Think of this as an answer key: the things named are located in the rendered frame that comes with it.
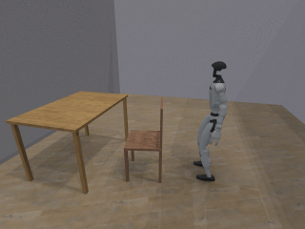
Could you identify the robot head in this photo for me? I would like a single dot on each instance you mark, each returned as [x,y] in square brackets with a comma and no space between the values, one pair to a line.
[218,66]

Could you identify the left robot forearm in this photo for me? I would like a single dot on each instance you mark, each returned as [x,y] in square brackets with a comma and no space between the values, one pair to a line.
[221,116]

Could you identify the robot left hand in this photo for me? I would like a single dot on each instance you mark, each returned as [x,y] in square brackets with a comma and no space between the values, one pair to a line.
[215,135]

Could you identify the left robot thigh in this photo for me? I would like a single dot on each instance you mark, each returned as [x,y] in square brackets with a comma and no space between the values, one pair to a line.
[206,136]

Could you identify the robot left upper arm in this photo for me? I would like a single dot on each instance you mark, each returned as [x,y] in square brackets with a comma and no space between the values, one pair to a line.
[220,90]

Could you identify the table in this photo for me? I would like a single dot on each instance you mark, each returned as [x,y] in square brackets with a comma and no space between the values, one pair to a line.
[68,114]

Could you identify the chair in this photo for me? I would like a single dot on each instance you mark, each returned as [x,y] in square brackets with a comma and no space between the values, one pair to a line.
[147,141]

